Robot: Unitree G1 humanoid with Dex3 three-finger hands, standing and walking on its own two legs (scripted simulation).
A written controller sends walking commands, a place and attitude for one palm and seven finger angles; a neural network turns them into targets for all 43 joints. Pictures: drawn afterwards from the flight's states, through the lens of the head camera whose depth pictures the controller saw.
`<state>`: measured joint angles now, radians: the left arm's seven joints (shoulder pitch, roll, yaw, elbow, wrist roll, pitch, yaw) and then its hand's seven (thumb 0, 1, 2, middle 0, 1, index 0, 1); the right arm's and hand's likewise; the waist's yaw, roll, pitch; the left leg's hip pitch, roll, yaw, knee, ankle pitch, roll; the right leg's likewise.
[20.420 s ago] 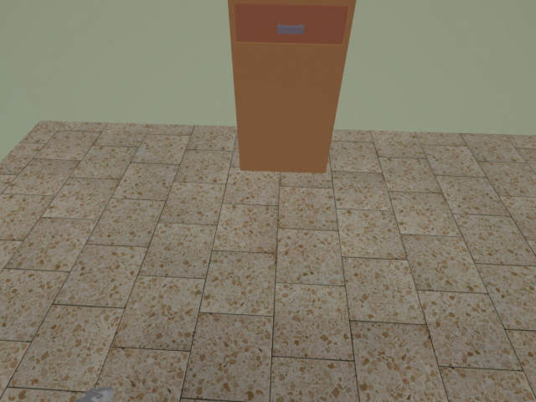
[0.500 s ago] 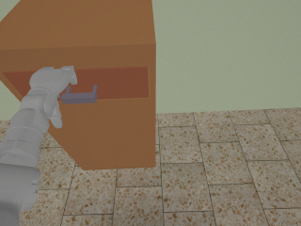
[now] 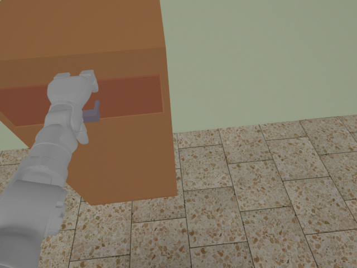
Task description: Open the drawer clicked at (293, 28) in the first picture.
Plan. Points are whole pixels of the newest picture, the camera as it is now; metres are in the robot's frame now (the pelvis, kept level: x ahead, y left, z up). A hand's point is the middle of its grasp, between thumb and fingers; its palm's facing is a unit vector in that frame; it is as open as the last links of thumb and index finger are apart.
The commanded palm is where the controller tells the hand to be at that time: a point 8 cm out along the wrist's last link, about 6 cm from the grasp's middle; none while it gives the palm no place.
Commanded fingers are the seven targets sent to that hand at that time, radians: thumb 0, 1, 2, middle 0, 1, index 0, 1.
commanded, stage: lower the fingers behind the handle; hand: left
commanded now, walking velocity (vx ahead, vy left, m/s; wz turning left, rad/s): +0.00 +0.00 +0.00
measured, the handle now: (79, 111) +0.52 +0.25 +0.04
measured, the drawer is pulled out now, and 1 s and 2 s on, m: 0.00 0.00 0.00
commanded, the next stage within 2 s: lift the fingers back up to retry in 1.14 s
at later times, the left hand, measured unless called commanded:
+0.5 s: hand (71, 120) +0.48 +0.26 +0.05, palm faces +0.02 -0.01 -1.00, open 13.7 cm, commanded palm +0.46 +0.26 +0.09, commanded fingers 0.00 -0.50 0.30 -0.30 -1.20 -0.30 -1.20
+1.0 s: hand (71, 121) +0.47 +0.26 +0.05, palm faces -0.01 +0.02 -1.00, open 13.7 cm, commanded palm +0.46 +0.25 +0.07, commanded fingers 0.00 -0.50 0.30 -0.30 -1.20 -0.30 -1.20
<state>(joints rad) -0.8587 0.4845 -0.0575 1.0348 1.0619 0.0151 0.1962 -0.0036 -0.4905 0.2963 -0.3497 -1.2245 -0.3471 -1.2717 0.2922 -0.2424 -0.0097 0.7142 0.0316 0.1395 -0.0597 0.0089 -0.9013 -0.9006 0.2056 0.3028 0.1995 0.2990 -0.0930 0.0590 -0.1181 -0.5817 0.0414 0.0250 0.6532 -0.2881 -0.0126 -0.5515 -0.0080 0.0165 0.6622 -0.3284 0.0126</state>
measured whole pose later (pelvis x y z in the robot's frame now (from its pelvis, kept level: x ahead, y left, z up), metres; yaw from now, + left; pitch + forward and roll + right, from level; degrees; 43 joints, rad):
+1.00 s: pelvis -0.03 +0.02 -0.03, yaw +0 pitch +18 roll -2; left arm -0.94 0.56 -0.08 1.07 1.08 -0.04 0.23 0.00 -0.49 0.30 -0.31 -1.33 -0.32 -1.25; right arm 0.38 -0.26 -0.03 0.68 0.02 0.08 -0.05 0.01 -0.90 -0.90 0.21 0.30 0.20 0.30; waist -0.10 0.03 -0.13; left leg -0.84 0.03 0.01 0.85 -0.33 0.01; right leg -0.78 -0.01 0.01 0.82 -0.36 0.03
